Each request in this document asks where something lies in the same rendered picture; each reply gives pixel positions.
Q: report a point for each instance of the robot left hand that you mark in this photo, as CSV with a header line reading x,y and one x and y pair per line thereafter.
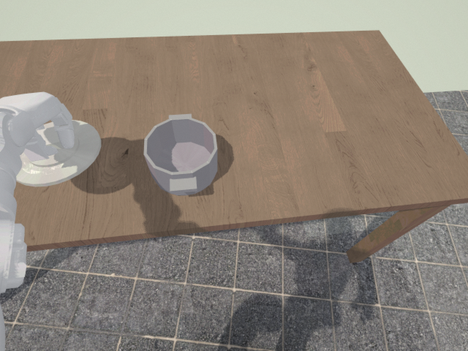
x,y
42,107

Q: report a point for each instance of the left robot upper arm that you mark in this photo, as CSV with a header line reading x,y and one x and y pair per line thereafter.
x,y
12,262

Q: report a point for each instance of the knob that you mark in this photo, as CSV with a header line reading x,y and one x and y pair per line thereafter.
x,y
50,137

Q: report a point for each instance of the pot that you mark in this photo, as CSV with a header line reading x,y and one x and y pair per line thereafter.
x,y
181,154

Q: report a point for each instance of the table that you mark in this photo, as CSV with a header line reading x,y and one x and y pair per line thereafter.
x,y
309,125

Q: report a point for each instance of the robot left forearm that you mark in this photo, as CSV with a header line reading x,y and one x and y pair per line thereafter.
x,y
16,129

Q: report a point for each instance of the lid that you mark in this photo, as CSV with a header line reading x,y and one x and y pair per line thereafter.
x,y
67,163

